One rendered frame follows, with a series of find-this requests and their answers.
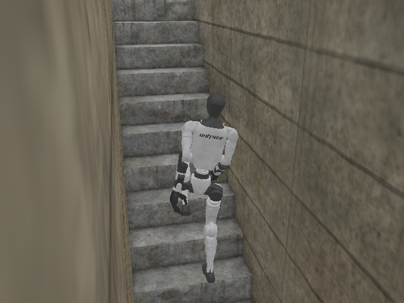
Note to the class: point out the robot right shin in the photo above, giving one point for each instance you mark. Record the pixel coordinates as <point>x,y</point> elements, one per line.
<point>210,249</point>

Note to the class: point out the robot left hand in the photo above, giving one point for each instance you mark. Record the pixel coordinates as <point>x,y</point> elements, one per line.
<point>174,199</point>

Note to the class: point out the right robot upper arm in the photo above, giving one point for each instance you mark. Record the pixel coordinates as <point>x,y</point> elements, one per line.
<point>232,136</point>

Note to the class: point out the robot right forearm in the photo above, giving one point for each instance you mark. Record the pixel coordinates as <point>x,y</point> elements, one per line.
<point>220,168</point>

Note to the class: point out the left robot upper arm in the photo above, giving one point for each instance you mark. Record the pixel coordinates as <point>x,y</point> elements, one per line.
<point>186,142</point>

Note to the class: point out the robot right thigh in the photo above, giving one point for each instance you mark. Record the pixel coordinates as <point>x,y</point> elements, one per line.
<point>212,207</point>

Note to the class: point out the robot left forearm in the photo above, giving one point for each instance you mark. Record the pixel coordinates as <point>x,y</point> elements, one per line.
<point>180,174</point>

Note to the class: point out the robot right hand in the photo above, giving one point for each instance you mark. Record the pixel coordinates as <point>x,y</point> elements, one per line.
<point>214,177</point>

